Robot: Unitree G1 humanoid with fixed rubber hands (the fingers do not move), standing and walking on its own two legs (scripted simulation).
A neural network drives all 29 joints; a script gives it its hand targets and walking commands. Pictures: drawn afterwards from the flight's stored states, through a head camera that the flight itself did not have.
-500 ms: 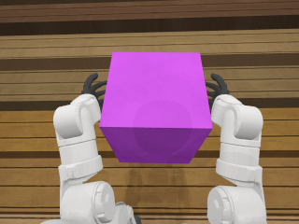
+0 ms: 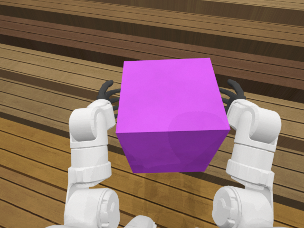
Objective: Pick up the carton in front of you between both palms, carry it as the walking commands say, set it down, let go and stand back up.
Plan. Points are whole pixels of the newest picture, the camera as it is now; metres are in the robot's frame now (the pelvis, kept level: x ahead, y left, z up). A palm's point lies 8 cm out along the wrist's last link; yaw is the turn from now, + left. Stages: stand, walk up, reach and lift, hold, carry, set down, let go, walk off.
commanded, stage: carry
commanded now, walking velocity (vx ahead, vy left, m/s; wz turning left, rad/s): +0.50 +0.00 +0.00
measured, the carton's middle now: (167, 121) +0.37 +0.05 +0.07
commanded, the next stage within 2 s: none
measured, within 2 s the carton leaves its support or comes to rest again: neither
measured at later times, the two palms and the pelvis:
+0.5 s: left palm (152, 4) +0.69 +0.15 +0.23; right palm (255, 17) +0.64 -0.15 +0.23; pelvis +0.31 +0.05 +0.10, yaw -1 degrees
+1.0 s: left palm out of the picture +0.94 +0.14 +0.35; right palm out of the picture +0.98 -0.16 +0.35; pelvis +0.60 -0.05 +0.22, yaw +0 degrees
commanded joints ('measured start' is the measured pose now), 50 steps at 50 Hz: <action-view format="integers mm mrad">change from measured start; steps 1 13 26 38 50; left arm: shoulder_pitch -926 -692 -632 -617 -847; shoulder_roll -950 -719 -735 -675 -919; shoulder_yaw -706 -543 -441 -541 -698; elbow -246 -94 -115 -85 -270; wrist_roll -421 -282 -37 -141 -394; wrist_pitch -51 30 -40 20 -80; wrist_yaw -142 -110 -87 -64 -133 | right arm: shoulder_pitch -615 -590 -832 -578 -608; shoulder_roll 712 636 959 701 725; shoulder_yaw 544 632 838 667 616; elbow -51 -15 -160 -23 -118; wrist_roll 89 166 460 284 136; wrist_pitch -49 13 -94 -18 -80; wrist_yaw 0 -24 70 28 -3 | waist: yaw -73 -134 -237 -181 -65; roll -81 -163 -1 191 -99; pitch -484 -253 -479 -302 -506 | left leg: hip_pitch -378 -152 557 292 -412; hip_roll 39 96 321 192 45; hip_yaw -39 277 -376 156 -23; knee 95 -476 -1195 -1499 90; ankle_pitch -32 -15 55 490 -19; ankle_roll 45 54 239 136 47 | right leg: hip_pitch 695 359 -338 -85 754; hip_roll -279 -179 -46 -106 -288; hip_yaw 587 89 225 -37 552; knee -351 -717 867 342 -352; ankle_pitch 296 623 -66 132 304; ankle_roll -179 -123 -30 -28 -163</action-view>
